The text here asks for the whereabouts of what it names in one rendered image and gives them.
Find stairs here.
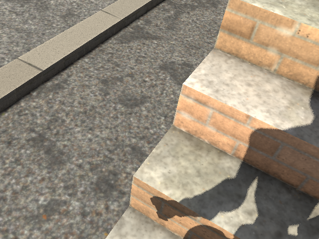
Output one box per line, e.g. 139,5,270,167
105,0,319,239

